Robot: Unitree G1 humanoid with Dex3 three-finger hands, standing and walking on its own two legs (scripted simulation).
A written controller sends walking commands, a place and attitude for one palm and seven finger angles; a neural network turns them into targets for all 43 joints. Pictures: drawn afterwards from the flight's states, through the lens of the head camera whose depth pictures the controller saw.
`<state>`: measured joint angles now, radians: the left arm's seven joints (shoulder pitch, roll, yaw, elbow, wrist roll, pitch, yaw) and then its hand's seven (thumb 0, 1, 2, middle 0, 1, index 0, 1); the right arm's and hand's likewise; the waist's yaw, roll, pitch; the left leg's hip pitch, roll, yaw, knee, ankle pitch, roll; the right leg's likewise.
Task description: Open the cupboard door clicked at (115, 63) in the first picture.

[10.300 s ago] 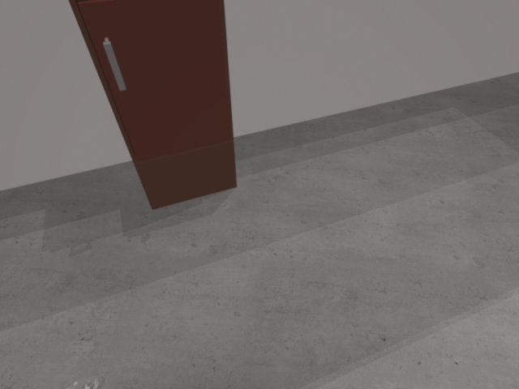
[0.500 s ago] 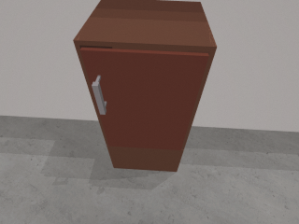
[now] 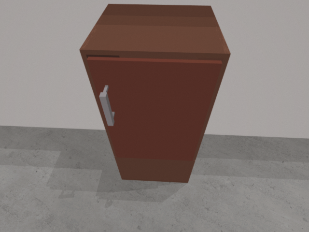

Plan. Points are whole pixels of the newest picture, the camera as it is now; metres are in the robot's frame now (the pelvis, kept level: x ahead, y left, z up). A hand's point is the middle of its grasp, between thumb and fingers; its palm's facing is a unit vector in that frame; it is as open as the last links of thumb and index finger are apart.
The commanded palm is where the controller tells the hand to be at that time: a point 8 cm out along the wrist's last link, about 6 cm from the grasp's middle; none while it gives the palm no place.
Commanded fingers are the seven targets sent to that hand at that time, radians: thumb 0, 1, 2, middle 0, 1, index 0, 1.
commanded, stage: raise the hand with hooked fingers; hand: left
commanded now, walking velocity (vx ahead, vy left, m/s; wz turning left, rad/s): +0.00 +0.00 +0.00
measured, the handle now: (108, 106) +0.52 +0.20 +0.00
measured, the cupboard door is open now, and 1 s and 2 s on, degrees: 0 0 0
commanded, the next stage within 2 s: none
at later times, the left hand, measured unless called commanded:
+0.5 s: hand (92, 228) +0.15 +0.17 -0.07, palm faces +0.07 -1.00 -0.01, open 8.8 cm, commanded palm +0.14 +0.24 -0.05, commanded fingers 0.00 0.34 0.66 -0.24 -0.66 -0.24 -0.66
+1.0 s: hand (76, 201) +0.20 +0.22 -0.03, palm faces +0.00 -1.00 -0.06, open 11.8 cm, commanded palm +0.18 +0.27 -0.02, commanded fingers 0.00 -0.24 0.41 -0.28 -1.03 -0.28 -1.03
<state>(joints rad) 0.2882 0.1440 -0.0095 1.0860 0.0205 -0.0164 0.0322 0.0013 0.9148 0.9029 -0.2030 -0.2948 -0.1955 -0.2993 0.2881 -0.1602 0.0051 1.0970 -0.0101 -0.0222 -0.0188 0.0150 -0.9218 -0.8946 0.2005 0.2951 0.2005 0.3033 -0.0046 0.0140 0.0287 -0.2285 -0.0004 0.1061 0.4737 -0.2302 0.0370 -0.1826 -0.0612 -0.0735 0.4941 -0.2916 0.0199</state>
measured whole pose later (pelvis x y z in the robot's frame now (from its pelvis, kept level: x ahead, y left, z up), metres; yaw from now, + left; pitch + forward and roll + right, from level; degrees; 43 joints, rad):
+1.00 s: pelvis -0.03 -0.02 -0.07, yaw +1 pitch +13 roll -2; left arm 0.28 0.30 0.32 0.19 -0.36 -0.42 -0.43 0.00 -0.02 0.51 -0.27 -0.89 -0.26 -0.89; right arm 0.30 -0.27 -0.02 0.62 0.05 -0.23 -0.07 0.01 -0.90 -0.89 0.20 0.30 0.20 0.30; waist -0.02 0.02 -0.11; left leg -0.85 0.07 0.04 1.06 -0.44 0.01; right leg -0.76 -0.03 -0.12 1.04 -0.50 -0.02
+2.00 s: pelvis -0.01 +0.00 -0.05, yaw +1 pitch +11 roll -2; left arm -0.01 0.42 0.43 0.42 -0.35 -0.30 -0.52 -0.02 -0.50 0.30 -0.30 -1.20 -0.30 -1.20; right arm 0.31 -0.28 0.02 0.56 0.04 -0.18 -0.07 0.01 -0.90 -0.89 0.20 0.30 0.20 0.30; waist -0.03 0.02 -0.08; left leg -0.71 0.05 0.05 0.92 -0.40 0.03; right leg -0.62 -0.03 -0.10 0.87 -0.44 0.00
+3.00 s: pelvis -0.01 -0.01 -0.05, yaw +0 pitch +14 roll -2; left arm -0.39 0.49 0.45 0.80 -0.27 -0.35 -0.52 -0.02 -0.50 0.30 -0.30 -1.20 -0.30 -1.20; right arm 0.34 -0.28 0.02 0.61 0.04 -0.08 -0.07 0.01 -0.90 -0.89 0.20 0.30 0.20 0.30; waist -0.07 0.01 -0.09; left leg -0.80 0.07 0.05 0.96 -0.41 0.02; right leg -0.71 -0.02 -0.09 0.91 -0.45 0.00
